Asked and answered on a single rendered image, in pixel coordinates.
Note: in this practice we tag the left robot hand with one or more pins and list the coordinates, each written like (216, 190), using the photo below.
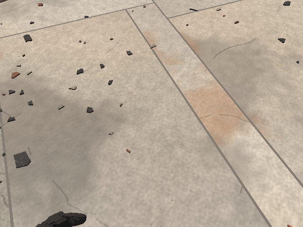
(62, 219)

